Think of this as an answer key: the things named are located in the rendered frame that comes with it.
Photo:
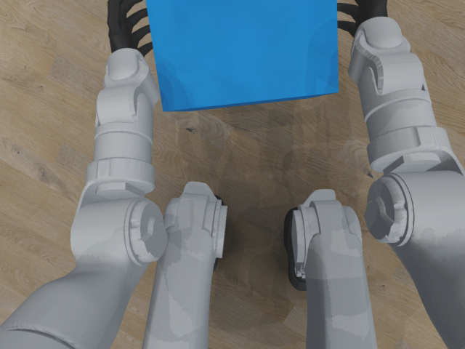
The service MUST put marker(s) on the carton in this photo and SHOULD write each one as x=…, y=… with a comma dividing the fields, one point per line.
x=224, y=53

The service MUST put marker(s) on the right robot thigh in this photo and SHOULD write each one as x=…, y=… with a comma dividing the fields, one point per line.
x=339, y=314

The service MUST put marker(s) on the robot right upper arm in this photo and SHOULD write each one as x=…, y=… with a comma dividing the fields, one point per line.
x=421, y=215

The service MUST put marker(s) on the robot left upper arm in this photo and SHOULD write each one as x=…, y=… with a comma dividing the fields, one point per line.
x=113, y=243

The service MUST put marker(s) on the left robot hand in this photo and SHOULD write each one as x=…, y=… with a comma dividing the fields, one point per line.
x=120, y=27

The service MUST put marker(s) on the right robot forearm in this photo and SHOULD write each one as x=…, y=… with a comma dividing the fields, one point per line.
x=397, y=108

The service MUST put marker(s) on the right robot hand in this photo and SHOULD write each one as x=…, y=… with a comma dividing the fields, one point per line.
x=364, y=10

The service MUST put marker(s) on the robot left shin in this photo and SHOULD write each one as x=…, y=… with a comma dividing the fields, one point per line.
x=170, y=213

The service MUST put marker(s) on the left robot forearm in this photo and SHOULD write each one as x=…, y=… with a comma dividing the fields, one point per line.
x=123, y=137

